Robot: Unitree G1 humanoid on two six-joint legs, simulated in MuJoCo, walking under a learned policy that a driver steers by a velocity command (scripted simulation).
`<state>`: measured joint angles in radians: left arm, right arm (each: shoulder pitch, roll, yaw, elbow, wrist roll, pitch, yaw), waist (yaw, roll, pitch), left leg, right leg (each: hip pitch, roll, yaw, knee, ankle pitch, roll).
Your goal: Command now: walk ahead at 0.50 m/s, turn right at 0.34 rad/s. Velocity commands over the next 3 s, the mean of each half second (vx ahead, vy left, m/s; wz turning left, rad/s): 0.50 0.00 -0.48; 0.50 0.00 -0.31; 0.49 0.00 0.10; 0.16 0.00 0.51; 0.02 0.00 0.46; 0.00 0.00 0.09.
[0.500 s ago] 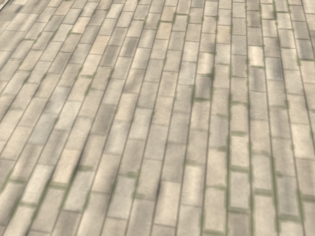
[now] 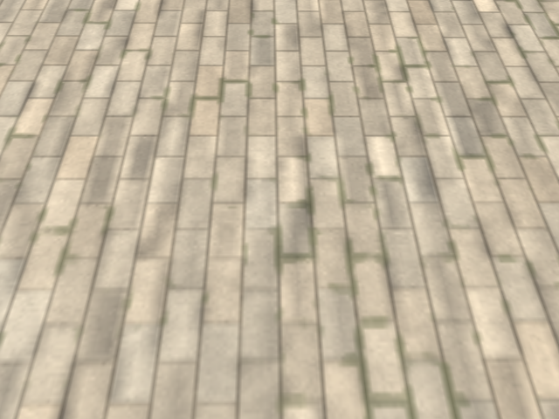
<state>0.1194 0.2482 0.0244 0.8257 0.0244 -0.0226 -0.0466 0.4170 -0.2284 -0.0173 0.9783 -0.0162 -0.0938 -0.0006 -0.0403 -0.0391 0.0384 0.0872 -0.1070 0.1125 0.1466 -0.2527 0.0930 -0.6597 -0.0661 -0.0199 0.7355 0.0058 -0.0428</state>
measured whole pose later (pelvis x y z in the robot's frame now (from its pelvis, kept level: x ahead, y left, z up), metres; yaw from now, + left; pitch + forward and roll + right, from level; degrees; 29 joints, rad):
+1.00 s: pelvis +0.56 -0.08 +0.01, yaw -25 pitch +1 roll +1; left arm 0.13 0.26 0.02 0.77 0.04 -0.03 -0.05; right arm 0.42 -0.24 -0.03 0.92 -0.01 -0.09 0.02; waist -0.05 -0.05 0.02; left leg -0.05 -0.06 0.05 0.24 -0.21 0.05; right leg -0.60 -0.06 0.01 0.78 -0.14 -0.02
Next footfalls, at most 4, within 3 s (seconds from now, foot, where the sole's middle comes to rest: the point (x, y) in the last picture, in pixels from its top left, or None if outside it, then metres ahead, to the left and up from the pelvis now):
0.14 right None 0.24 -0.08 -0.78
0.66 left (273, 375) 0.58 0.01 -0.78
1.16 right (383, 322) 0.72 -0.28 -0.78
1.66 left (344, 229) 1.02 -0.21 -0.78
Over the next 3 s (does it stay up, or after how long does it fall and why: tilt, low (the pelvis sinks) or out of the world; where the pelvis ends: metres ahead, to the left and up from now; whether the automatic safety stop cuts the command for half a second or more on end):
stays up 0.90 -0.28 0.01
